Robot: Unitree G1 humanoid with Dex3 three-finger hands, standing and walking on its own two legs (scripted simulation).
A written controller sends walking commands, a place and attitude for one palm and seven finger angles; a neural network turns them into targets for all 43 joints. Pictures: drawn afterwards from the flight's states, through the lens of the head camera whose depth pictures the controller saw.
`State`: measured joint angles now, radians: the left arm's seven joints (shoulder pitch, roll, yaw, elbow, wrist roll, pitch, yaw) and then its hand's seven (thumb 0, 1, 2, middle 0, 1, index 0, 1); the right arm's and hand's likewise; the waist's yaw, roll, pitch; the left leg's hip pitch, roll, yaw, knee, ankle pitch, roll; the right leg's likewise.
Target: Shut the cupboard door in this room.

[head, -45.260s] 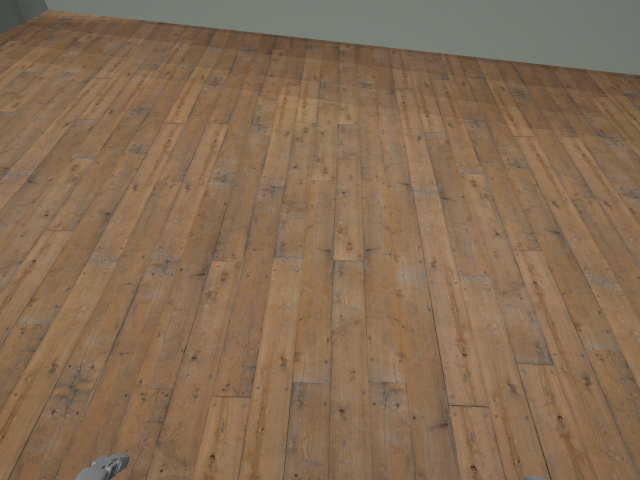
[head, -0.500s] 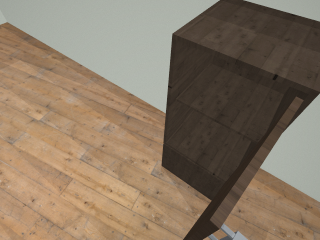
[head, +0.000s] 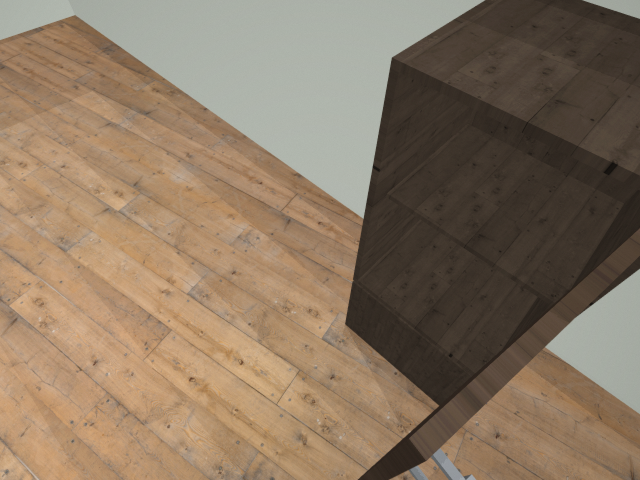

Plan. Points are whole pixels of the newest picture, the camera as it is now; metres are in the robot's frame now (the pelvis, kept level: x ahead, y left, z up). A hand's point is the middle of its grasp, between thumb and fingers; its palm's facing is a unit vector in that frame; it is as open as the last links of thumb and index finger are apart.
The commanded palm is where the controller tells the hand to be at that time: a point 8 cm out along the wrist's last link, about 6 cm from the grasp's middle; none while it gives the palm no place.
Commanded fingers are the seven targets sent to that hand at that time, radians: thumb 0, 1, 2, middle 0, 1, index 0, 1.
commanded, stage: turn or walk to find it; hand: left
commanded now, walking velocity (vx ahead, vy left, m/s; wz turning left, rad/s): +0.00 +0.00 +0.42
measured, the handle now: (437, 479) +0.14 -0.11 -0.02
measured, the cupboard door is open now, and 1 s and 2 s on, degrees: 80 67 55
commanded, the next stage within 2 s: none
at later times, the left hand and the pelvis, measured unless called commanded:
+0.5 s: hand out of the picture -0.03 +0.20 -0.19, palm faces +0.27 -0.93 -0.23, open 7.4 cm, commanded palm none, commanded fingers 0.00 0.90 0.90 -0.20 -0.30 -0.20 -0.30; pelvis +0.00 +0.00 -0.01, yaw +13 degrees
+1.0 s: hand out of the picture +0.03 +0.19 -0.15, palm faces +0.40 -0.87 -0.28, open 7.3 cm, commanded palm none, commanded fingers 0.00 0.90 0.90 -0.20 -0.30 -0.20 -0.30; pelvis +0.01 -0.03 +0.00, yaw +25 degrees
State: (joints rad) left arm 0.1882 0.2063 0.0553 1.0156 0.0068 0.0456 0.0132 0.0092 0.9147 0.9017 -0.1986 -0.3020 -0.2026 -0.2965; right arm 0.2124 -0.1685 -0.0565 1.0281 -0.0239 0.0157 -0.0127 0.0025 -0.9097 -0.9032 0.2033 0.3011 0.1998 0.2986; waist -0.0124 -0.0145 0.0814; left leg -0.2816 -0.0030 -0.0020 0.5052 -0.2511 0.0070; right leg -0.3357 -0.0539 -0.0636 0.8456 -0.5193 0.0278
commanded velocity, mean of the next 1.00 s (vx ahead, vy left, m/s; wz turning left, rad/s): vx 0.00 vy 0.00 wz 0.42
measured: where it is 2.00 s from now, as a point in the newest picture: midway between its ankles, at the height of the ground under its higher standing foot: outside the picture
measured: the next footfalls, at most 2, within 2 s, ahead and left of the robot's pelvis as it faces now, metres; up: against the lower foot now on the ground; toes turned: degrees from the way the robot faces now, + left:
right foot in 0.10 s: +0.02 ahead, -0.13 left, +0.00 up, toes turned -1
left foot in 0.48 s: +0.00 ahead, +0.11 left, +0.00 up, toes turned +17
